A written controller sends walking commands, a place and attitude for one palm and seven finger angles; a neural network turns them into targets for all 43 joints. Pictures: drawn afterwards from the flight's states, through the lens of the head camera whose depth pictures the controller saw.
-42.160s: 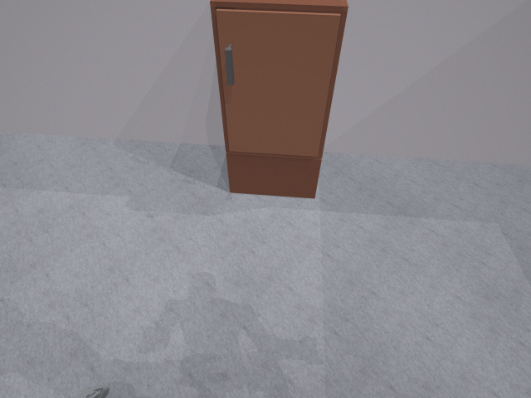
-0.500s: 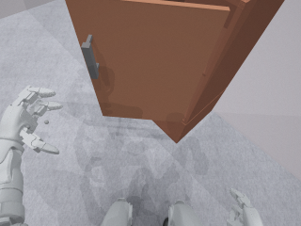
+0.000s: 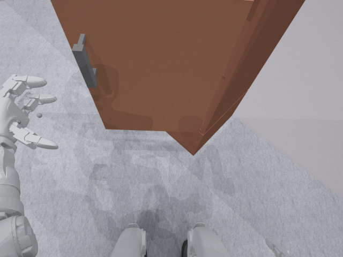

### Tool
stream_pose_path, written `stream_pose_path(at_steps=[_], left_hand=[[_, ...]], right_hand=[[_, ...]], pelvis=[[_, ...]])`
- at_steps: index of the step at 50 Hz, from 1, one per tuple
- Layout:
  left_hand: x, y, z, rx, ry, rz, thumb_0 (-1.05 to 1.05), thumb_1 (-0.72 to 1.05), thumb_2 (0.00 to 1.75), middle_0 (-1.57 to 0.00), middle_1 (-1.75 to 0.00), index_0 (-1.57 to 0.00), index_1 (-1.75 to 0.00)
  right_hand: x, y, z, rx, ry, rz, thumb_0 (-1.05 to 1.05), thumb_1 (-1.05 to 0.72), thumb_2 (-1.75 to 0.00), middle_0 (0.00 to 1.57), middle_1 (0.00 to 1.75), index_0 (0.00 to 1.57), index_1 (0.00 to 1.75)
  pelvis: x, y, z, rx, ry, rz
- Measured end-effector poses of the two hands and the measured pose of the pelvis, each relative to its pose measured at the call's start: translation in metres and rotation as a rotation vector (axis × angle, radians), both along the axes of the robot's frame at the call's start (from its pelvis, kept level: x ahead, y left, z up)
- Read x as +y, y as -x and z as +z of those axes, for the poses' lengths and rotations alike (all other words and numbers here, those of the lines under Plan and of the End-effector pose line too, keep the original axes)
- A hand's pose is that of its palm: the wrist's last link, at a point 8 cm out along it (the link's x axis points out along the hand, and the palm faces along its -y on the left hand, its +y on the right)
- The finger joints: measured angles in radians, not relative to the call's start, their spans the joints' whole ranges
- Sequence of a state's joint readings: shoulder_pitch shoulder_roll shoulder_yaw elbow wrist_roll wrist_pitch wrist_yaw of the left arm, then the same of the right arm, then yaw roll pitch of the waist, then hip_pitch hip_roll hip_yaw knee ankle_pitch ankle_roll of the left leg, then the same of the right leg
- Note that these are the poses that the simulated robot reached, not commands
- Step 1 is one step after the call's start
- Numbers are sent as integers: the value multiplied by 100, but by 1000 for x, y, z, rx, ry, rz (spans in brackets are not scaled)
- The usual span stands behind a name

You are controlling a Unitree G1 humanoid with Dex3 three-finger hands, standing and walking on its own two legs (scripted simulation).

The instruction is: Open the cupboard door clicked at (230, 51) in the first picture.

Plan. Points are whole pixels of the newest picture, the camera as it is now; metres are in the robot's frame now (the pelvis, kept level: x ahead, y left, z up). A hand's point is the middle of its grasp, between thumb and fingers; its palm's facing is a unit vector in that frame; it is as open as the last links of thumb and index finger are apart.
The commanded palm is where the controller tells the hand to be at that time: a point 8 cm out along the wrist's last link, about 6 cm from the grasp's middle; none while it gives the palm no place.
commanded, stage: move the hooked fingers beside the handle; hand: left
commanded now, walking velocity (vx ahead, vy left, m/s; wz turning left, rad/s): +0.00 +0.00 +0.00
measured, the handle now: (87, 62) +0.57 +0.22 +0.04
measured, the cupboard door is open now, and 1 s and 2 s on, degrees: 43 43 43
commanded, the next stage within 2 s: slide the fingers in behind the handle in 1.58 s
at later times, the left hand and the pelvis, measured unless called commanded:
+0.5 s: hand (53, 84) +0.49 +0.28 +0.05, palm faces +0.01 -1.00 -0.04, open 14.0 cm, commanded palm +0.48 +0.33 +0.05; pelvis -0.01 +0.00 -0.02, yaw -1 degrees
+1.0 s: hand (56, 72) +0.54 +0.29 +0.04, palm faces -0.01 -1.00 -0.03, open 14.0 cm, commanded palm +0.53 +0.32 +0.04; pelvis +0.00 +0.01 -0.03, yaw -3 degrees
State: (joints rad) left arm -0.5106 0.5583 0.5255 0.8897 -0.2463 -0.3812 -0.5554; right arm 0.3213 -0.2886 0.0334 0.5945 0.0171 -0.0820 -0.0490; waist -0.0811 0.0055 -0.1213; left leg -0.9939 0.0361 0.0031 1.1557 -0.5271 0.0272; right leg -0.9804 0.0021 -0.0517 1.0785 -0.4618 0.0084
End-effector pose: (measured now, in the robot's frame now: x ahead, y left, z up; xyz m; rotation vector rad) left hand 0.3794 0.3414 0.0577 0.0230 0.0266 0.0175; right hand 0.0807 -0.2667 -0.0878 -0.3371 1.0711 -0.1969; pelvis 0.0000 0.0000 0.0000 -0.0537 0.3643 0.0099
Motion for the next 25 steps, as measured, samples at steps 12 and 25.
stream_pose_path(at_steps=[12,25], left_hand=[[-3,-39,1,2,-5,-37,-2,-50,30,-30,-120,-30,-120],[-5,-85,0,12,-12,-9,-2,-50,30,-30,-120,-30,-120]], right_hand=[[-2,25,-10,96,17,-26,1,-91,-90,21,30,21,30],[-1,73,-18,236,25,-95,1,-91,-90,21,30,21,30]], pelvis=[[3,8,-9,34,11,1],[3,12,-19,83,19,-11]])
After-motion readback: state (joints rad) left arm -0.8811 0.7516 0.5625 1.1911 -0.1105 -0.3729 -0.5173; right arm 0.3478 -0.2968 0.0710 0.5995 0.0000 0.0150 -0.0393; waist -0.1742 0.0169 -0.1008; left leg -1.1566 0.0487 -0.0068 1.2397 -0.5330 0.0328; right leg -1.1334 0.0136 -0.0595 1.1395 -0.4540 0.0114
